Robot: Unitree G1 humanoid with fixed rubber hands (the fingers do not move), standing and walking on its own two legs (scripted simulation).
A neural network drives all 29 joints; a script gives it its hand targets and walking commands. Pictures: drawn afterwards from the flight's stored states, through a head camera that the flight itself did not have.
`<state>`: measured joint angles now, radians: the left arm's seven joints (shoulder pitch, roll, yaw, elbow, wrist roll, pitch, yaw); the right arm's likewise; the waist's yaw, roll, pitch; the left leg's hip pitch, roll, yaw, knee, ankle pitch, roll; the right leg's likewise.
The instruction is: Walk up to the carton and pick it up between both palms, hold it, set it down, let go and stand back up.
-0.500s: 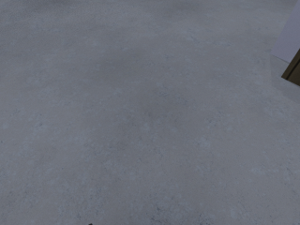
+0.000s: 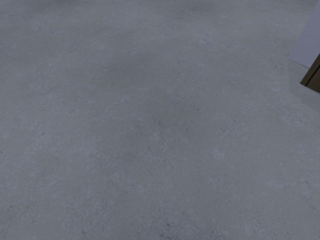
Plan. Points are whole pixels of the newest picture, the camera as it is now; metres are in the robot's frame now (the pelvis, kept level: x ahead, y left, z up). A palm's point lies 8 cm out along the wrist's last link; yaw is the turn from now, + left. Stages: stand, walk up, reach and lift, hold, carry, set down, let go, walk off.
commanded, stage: stand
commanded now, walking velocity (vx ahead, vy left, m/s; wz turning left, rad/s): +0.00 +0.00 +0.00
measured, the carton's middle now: out of the picture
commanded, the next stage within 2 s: walk up in 1.14 s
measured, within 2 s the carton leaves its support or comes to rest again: neither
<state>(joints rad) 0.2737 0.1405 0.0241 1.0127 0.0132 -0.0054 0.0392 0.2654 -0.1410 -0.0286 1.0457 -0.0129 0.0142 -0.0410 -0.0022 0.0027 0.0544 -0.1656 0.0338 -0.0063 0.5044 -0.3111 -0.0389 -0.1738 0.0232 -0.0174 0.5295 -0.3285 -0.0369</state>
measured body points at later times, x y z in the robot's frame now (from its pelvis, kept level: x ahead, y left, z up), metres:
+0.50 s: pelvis +0.00 -0.01 +0.00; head +0.00 -0.01 +0.45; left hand -0.01 +0.20 -0.16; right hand -0.03 -0.21 -0.16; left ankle -0.02 +0.15 -0.73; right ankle -0.03 -0.10 -0.73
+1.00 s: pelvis -0.01 -0.02 +0.00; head +0.00 -0.03 +0.45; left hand -0.03 +0.18 -0.16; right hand -0.04 -0.22 -0.17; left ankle -0.02 +0.15 -0.73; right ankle -0.03 -0.10 -0.73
